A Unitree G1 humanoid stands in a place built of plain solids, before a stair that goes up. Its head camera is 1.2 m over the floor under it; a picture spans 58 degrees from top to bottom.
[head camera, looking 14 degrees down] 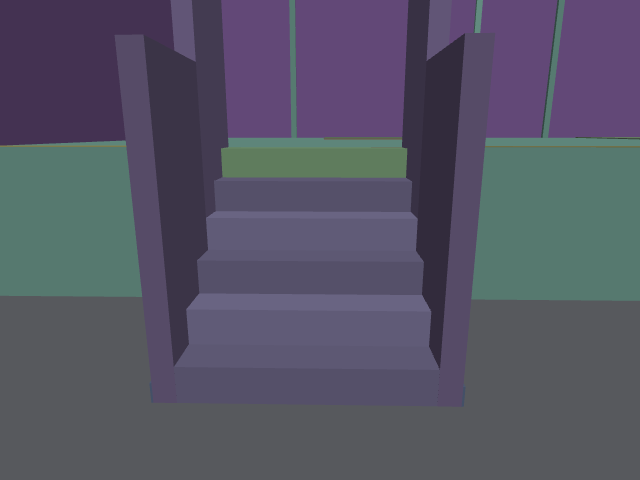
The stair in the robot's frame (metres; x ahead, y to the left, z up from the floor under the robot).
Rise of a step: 0.18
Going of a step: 0.22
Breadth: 1.20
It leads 1 degrees to the right of straight ahead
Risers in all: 6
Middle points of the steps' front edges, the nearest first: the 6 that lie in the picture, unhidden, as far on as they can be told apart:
1.72 0.06 0.18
1.94 0.06 0.37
2.16 0.05 0.55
2.37 0.05 0.73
2.59 0.04 0.92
2.80 0.04 1.10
